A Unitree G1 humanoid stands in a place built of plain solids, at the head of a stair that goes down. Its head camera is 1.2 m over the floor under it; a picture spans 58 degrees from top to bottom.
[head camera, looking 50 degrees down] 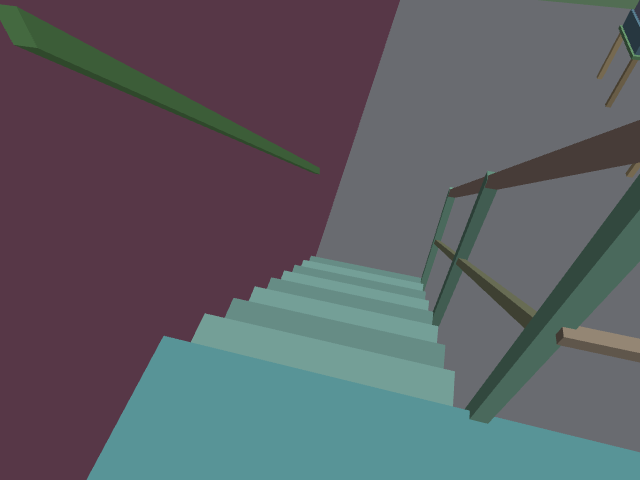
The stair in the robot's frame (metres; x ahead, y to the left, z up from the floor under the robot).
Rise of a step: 0.20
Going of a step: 0.20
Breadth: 0.91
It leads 14 degrees to the right of straight ahead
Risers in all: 9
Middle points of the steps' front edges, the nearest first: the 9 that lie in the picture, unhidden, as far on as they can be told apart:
0.51 0.04 0.00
0.71 -0.02 -0.20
0.91 -0.07 -0.41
1.11 -0.12 -0.61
1.31 -0.17 -0.82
1.50 -0.22 -1.02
1.70 -0.27 -1.22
1.90 -0.32 -1.43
2.10 -0.37 -1.63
